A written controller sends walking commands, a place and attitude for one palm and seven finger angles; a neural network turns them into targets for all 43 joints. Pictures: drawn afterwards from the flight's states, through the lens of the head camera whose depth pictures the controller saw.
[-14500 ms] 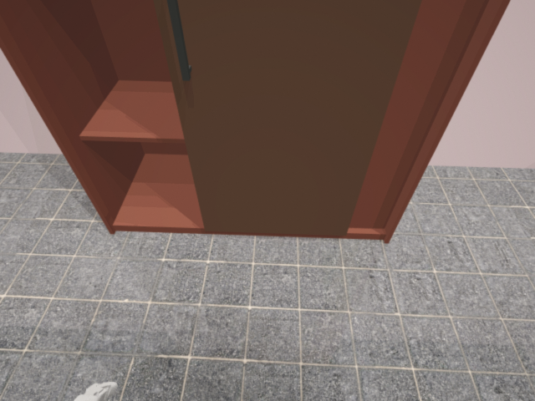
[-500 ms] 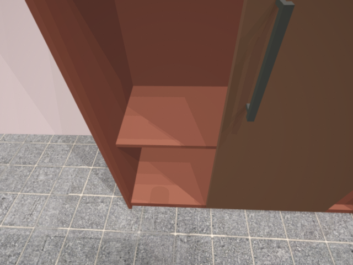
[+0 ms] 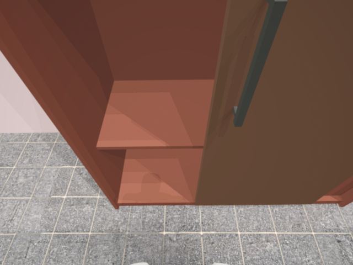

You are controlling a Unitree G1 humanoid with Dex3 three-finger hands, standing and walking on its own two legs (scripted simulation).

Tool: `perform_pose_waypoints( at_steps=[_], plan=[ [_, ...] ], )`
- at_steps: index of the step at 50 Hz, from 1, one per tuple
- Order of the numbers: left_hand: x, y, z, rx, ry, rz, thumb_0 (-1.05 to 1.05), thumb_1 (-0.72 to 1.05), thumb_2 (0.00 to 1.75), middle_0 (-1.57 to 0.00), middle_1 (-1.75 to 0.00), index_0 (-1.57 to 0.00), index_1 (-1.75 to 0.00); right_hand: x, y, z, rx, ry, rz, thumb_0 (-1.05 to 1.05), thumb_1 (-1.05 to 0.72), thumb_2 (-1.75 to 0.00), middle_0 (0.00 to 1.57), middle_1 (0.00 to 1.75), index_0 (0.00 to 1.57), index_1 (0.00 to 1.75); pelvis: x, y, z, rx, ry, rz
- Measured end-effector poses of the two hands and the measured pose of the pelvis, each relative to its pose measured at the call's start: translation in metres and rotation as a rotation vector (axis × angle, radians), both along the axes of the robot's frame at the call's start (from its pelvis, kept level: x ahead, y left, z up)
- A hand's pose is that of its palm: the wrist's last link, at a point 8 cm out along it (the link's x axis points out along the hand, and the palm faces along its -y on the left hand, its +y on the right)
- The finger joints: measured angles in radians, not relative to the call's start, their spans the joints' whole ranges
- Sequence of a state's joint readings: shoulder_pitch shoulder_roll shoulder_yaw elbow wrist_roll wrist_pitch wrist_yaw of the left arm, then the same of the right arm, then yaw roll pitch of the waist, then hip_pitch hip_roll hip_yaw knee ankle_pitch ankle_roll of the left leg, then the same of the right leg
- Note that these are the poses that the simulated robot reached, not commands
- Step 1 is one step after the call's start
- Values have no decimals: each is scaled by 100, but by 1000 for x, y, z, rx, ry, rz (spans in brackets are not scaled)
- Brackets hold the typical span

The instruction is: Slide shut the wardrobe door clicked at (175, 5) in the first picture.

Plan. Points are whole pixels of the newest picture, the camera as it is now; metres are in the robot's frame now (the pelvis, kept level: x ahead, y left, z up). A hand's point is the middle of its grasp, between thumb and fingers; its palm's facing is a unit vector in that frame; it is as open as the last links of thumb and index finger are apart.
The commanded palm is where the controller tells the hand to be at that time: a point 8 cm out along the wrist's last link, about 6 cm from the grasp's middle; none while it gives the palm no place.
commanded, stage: come to a stop and stand still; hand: right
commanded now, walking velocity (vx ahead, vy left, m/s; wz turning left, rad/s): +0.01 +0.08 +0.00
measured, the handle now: (250, 72) +0.46 -0.12 +0.19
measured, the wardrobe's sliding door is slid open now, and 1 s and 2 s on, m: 0.43 0.43 0.43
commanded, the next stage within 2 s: look again from close up in 1.90 s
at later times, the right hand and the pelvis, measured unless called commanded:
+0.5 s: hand out of the picture -0.03 -0.22 -0.17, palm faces -0.05 +0.99 -0.16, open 7.4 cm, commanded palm none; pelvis -0.02 -0.03 +0.02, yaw +3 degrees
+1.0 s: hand out of the picture -0.03 -0.11 -0.17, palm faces +0.03 +0.99 -0.13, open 7.3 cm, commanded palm none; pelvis -0.01 +0.03 +0.01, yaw +2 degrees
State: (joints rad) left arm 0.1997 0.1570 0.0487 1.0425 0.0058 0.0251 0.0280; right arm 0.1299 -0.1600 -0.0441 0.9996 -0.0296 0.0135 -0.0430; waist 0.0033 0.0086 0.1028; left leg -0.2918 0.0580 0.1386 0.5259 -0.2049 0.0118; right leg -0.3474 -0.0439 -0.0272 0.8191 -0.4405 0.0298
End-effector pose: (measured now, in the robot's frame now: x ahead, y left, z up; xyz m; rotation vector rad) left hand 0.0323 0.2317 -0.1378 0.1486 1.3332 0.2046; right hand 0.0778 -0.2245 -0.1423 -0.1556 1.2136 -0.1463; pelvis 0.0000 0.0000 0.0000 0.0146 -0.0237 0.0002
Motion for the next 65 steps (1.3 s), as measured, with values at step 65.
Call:
perform_pose_waypoints(
  at_steps=[65],
  plan=[
    [-42,16,0,-32,86,12,1,93,90,-20,-30,-20,-30,-117,54,3,50,280,-60,1,-91,-89,20,30,20,30,4,32,9,-22,14,29]
  ],
)
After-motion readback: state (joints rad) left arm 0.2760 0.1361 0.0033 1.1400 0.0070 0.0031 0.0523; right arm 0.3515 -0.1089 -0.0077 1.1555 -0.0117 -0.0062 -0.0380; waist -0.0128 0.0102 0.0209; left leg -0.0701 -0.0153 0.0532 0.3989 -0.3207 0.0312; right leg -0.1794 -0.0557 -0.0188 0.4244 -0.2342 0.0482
